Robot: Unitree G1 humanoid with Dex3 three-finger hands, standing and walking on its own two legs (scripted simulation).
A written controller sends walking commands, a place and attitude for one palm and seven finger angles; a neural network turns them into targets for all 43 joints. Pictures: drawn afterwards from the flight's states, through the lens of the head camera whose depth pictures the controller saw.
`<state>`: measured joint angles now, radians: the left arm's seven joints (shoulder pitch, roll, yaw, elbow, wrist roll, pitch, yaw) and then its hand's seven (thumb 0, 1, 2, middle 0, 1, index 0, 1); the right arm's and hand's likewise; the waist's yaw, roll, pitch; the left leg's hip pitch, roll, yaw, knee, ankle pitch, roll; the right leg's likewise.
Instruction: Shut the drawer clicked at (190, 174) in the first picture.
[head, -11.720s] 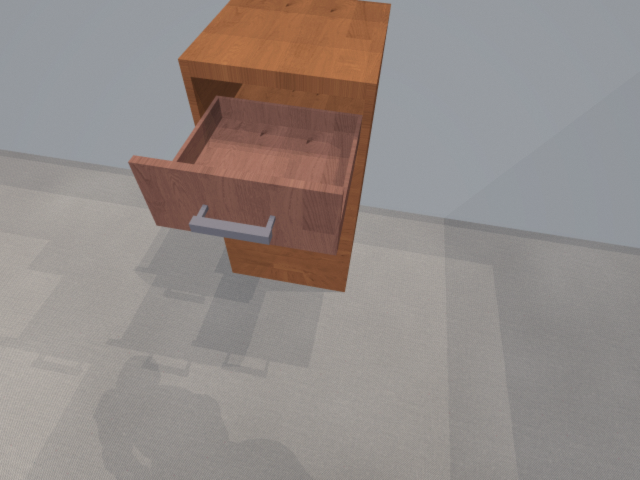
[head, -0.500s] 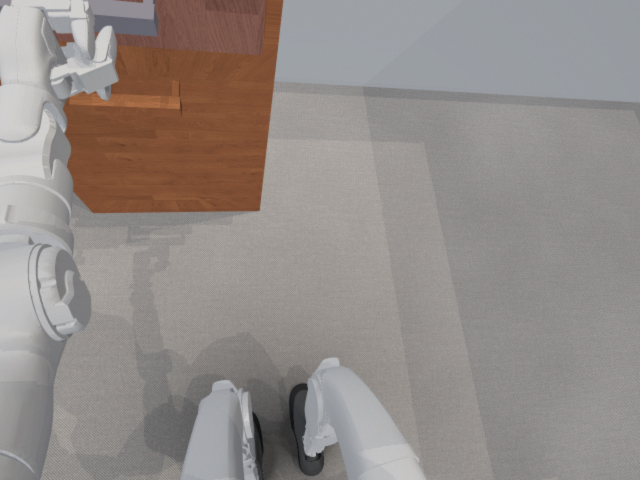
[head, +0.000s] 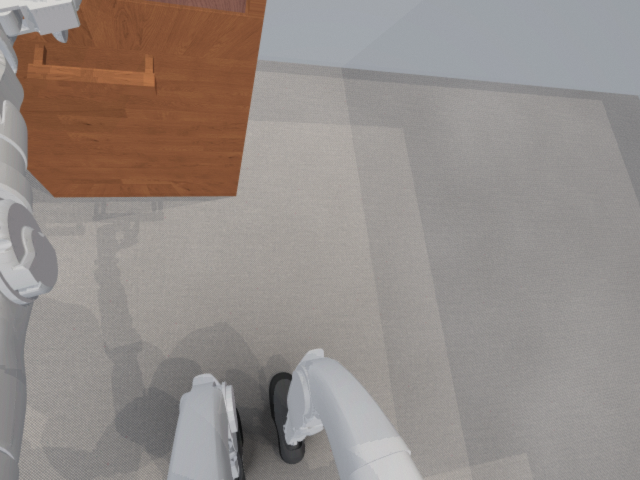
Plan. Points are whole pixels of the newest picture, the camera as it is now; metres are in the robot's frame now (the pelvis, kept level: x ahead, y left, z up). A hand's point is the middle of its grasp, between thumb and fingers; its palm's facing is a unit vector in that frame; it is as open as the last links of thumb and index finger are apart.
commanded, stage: push the drawer shut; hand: left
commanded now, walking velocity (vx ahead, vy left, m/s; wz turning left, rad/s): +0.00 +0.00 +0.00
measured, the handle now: out of the picture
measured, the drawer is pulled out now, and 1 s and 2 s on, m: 0.00 0.00 0.00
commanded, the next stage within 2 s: pull the fist back off the drawer in 0.04 s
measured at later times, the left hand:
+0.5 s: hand out of the picture +0.61 +0.18 +0.07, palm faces -0.02 -1.00 -0.03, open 3.6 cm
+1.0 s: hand (70, 4) +0.60 +0.17 +0.07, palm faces -0.01 -1.00 +0.00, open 3.1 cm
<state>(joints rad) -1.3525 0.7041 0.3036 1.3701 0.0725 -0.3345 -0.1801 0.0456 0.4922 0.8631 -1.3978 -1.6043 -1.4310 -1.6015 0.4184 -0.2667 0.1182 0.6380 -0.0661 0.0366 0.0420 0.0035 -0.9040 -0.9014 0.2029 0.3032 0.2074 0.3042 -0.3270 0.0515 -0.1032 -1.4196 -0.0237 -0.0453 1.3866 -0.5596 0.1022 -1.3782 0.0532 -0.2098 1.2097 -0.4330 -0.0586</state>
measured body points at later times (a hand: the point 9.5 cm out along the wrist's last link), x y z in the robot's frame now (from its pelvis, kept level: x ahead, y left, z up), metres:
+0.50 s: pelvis -0.01 +0.00 +0.00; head +0.20 +0.07 +0.39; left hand +0.60 +0.23 +0.07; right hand -0.07 -0.24 -0.07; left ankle +0.02 +0.05 -0.60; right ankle +0.06 -0.10 -0.60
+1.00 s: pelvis +0.03 +0.00 +0.02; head +0.22 +0.04 +0.42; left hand +0.59 +0.22 +0.07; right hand +0.01 -0.25 -0.07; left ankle +0.02 +0.05 -0.60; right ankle +0.06 -0.10 -0.60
